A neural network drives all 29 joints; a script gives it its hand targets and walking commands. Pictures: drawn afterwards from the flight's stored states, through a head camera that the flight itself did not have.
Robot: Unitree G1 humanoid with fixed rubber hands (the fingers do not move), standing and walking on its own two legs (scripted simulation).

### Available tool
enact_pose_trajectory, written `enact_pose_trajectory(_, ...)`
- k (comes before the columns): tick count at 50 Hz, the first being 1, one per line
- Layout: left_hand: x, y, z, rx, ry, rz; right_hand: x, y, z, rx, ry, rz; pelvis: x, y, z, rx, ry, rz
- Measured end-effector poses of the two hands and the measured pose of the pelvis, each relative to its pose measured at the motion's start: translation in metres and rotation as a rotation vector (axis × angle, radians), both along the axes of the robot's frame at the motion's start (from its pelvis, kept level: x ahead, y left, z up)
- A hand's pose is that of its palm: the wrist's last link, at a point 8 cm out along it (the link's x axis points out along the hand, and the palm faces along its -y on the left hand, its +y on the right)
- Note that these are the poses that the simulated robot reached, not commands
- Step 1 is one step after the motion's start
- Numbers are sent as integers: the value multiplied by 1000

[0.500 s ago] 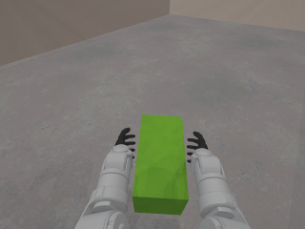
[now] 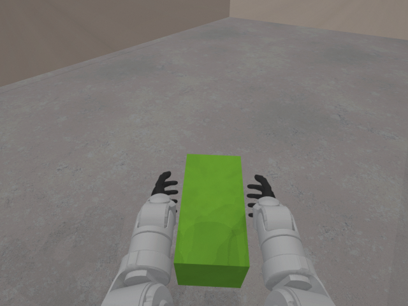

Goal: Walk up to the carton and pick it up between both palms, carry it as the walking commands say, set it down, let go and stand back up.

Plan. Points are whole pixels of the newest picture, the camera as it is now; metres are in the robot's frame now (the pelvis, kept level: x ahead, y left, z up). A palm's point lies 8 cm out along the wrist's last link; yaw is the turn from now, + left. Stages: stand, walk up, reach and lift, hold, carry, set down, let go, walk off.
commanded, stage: reach and lift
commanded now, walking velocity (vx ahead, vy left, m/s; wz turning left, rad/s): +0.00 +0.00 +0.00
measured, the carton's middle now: (211, 215) +0.37 +0.00 -0.03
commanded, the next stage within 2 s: hold in 0.60 s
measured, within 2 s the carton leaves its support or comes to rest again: neither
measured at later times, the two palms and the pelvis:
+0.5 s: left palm (158, 209) +0.31 +0.11 +0.06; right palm (268, 210) +0.31 -0.12 +0.06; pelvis +0.00 -0.01 +0.00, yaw +1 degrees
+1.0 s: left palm (155, 212) +0.30 +0.11 +0.07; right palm (268, 211) +0.30 -0.11 +0.07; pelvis -0.01 +0.00 +0.00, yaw +1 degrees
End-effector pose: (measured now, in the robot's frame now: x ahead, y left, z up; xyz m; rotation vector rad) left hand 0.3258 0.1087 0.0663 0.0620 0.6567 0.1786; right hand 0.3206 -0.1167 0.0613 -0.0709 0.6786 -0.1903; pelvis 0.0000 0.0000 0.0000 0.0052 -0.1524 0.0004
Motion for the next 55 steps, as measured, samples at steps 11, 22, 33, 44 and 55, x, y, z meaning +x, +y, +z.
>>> enact_pose_trajectory(11,-4,0,0,-6,1,-7,-2,-2,2,-3,-1,16,2,-3,1,0,-4,5)
enact_pose_trajectory(22,-11,0,-1,-12,6,-12,-8,-2,2,-5,3,28,-1,-5,0,-1,-12,8)
enact_pose_trajectory(33,-18,3,-1,-15,4,-10,-13,0,3,-3,0,35,-5,-4,-1,-3,-21,11)
enact_pose_trajectory(44,-22,5,1,-14,3,-15,-17,1,6,-1,-4,40,-7,-2,-1,-5,-31,12)
enact_pose_trajectory(55,-22,6,1,-12,5,-15,-17,2,6,1,-4,45,-7,-2,-1,-6,-31,13)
